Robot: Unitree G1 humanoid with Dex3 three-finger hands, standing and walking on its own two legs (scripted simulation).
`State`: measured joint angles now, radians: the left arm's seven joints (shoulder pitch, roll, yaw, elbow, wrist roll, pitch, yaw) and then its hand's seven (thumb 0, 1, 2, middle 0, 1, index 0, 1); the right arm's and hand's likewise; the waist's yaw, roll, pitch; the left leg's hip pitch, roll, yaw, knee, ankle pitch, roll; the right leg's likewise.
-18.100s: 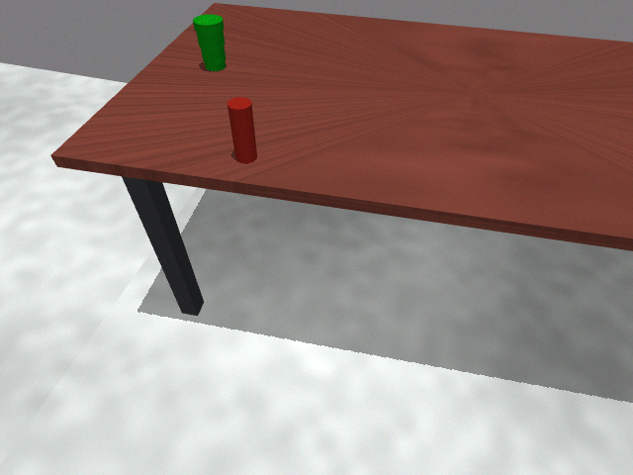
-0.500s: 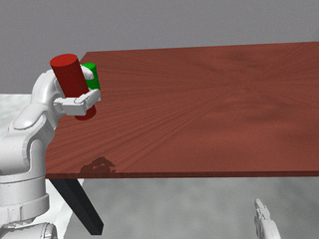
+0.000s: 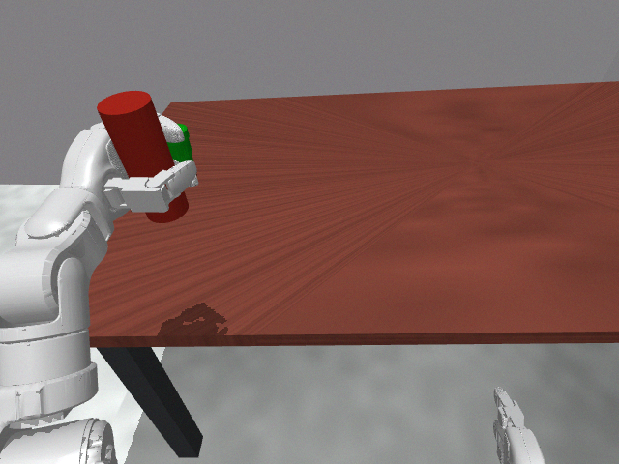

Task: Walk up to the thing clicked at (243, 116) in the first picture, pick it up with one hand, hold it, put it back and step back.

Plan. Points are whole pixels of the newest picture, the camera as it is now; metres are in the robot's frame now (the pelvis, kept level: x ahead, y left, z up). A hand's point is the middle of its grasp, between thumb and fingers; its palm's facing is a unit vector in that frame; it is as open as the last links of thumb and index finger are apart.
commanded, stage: crouch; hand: left
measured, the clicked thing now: (148, 162) +0.34 +0.16 +0.29
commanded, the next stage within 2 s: lower in 0.96 s
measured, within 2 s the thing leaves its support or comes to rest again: neither
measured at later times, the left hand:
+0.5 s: hand (201, 213) +0.39 +0.14 +0.19, palm faces +0.02 -1.00 +0.03, open 6.3 cm
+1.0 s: hand (215, 226) +0.41 +0.14 +0.14, palm faces +0.03 -1.00 +0.02, open 6.3 cm
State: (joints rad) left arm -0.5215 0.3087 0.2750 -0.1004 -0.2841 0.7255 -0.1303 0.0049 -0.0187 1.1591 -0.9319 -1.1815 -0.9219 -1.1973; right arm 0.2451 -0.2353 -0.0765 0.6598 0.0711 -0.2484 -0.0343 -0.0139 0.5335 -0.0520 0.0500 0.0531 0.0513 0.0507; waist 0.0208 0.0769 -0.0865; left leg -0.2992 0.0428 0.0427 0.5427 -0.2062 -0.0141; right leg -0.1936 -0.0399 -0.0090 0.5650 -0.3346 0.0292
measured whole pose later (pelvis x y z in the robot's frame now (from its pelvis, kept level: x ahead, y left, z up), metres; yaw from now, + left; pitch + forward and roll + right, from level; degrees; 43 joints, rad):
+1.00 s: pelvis +0.01 +0.00 +0.00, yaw -1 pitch +2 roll +0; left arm -0.49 0.22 0.18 0.45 -0.19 0.08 -0.04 0.01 0.06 1.12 -0.93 -1.16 -0.92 -1.17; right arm 0.16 -0.21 -0.07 0.77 0.02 -0.22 -0.06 -0.01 0.55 -0.05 0.05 0.05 0.05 0.05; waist -0.03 0.03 -0.03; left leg -0.36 0.06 0.06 0.53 -0.20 -0.02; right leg -0.26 -0.03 0.01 0.54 -0.32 0.03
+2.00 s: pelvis +0.00 +0.01 -0.03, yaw -2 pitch +10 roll -1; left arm -0.56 0.26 0.19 0.81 -0.17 -0.30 -0.08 0.01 0.06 1.12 -0.94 -1.14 -0.93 -1.15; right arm 0.25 -0.21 -0.06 0.44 0.01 -0.09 -0.02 -0.01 0.51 -0.06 0.05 0.05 0.05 0.05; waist -0.09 0.00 -0.07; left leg -0.66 0.08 0.05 0.78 -0.30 -0.01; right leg -0.55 -0.01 0.02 0.77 -0.40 0.03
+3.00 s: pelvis +0.00 +0.01 -0.04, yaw -2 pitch +13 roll -1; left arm -0.60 0.25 0.21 0.85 -0.14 -0.36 -0.07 0.00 -0.08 0.58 -0.89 -0.75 -0.87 -0.75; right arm 0.36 -0.22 -0.05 0.19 -0.01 -0.04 0.01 -0.01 0.50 -0.05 0.05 0.05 0.05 0.05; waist -0.11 0.00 -0.08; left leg -0.79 0.08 0.04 0.91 -0.35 -0.01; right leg -0.68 -0.01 0.01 0.91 -0.46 0.03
